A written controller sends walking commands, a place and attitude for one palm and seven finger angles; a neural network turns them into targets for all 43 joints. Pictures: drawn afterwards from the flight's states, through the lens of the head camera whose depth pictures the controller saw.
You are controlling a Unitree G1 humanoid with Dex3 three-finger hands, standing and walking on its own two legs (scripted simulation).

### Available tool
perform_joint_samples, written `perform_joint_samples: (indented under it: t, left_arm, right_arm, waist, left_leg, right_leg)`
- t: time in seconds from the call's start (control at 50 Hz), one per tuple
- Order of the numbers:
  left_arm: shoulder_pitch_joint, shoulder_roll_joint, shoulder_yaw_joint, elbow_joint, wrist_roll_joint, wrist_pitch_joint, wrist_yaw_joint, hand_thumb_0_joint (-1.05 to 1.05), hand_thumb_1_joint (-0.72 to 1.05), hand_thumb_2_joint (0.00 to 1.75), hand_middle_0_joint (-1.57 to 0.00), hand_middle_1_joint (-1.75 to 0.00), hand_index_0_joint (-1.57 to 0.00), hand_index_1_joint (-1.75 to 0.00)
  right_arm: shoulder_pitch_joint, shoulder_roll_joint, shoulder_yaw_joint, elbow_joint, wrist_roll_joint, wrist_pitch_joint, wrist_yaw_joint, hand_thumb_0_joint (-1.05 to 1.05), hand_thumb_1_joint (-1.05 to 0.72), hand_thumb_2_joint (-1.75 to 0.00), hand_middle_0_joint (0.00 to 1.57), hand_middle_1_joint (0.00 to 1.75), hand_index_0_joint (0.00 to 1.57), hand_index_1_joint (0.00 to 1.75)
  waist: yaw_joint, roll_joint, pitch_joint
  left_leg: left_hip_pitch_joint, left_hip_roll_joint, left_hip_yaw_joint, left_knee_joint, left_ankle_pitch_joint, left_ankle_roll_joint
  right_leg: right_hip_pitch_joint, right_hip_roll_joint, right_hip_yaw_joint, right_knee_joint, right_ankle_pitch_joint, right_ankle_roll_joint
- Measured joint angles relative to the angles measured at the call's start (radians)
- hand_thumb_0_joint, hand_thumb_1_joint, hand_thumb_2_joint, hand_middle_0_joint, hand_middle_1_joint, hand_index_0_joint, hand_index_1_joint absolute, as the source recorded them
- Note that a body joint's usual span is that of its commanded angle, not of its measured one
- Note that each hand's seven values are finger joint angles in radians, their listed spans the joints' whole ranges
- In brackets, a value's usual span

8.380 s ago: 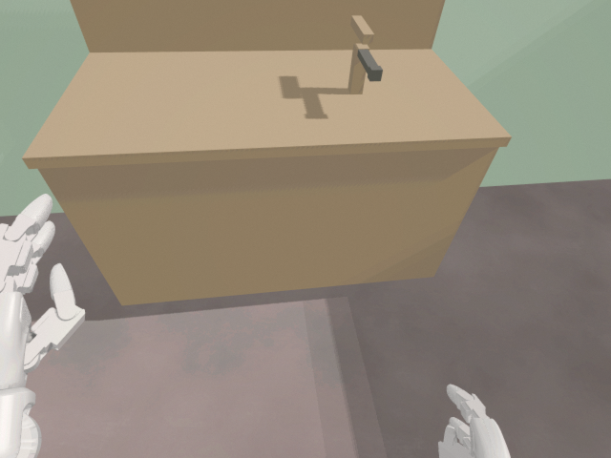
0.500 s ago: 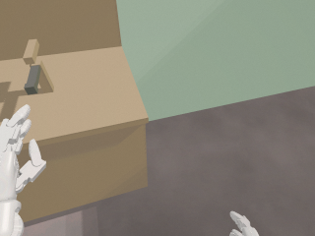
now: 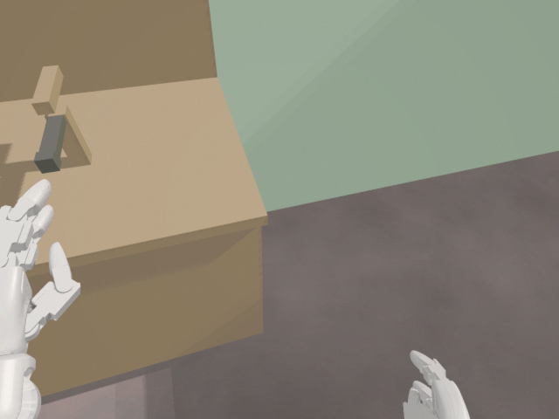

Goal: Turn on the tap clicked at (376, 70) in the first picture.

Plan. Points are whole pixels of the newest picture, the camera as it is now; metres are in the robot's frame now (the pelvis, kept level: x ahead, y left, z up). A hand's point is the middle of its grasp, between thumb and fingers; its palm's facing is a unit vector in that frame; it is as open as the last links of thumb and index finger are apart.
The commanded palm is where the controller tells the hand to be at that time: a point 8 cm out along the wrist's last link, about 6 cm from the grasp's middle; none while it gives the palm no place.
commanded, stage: come to a stop and stand still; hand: left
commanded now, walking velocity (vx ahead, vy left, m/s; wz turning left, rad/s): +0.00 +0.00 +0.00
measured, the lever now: (48, 161) +0.48 +0.43 +0.08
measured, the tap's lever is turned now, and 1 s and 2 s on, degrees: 0 0 0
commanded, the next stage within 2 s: look again from close up in 0.32 s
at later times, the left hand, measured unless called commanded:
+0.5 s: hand (42, 243) +0.24 +0.26 +0.19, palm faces +0.46 -0.77 -0.43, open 7.4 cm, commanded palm +0.15 +0.27 +0.17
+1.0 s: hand (49, 248) +0.25 +0.27 +0.18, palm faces +0.39 -0.84 -0.37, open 7.4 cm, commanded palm +0.19 +0.30 +0.17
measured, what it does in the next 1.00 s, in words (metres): stands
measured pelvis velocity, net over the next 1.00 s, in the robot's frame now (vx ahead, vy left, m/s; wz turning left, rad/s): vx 0.02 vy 0.03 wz -0.02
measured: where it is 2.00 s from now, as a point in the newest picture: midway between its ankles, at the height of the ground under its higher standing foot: outside the picture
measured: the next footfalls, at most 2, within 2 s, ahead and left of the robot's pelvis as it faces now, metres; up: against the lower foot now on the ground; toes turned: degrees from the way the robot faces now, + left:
left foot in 1.52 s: +0.22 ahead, +0.23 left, +0.00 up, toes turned +0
right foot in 1.70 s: +0.16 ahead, +0.03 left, +0.00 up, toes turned -4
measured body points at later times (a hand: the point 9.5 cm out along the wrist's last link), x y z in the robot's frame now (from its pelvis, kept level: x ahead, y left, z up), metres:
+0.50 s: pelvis +0.00 -0.01 -0.01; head +0.02 +0.00 +0.44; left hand +0.21 +0.30 +0.21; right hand +0.17 -0.22 -0.09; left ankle +0.00 +0.10 -0.74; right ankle +0.03 -0.09 -0.74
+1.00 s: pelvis +0.02 +0.03 -0.01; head +0.05 +0.04 +0.44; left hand +0.22 +0.31 +0.20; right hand +0.21 -0.21 -0.07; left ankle +0.00 +0.10 -0.74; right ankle +0.03 -0.09 -0.74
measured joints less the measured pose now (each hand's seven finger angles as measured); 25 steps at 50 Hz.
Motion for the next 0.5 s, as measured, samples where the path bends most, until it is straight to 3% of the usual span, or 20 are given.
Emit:
perform_joint_samples:
  t: [0.42,0.46,0.5]
  left_arm:
    - [0.011,0.000,-0.001,-0.001,-0.010,0.004,-0.002,0.01,0.89,0.90,-0.21,-0.30,-0.21,-0.30]
    - [-0.116,0.088,0.020,0.049,0.005,-0.025,-0.031,0.01,0.89,0.90,-0.21,-0.30,-0.21,-0.30]
    - [-0.260,0.150,0.091,0.131,0.004,-0.071,-0.041,0.01,0.88,0.90,-0.22,-0.30,-0.22,-0.30]
  right_arm:
    - [0.006,0.003,0.006,-0.004,0.002,0.022,-0.002,0.01,-0.91,-0.90,0.20,0.30,0.21,0.30]
    - [0.041,-0.003,0.017,-0.044,0.024,0.001,-0.021,0.01,-0.91,-0.90,0.20,0.30,0.20,0.30]
    - [0.041,0.002,0.028,-0.037,0.013,-0.028,-0.003,0.01,-0.91,-0.90,0.20,0.30,0.20,0.30]
  waist:
    - [-0.001,0.009,-0.011]
    - [0.018,0.006,0.007]
    - [0.035,-0.004,0.023]
  left_leg:
    - [0.007,0.002,-0.008,0.008,-0.014,-0.005]
    - [-0.025,-0.001,-0.029,0.043,-0.019,-0.005]
    - [-0.052,0.002,-0.033,0.073,-0.028,-0.010]
  right_leg:
    - [0.008,0.002,-0.007,0.011,-0.019,-0.004]
    - [-0.018,-0.002,-0.026,0.051,-0.047,0.009]
    - [-0.041,0.001,-0.031,0.073,-0.040,-0.006]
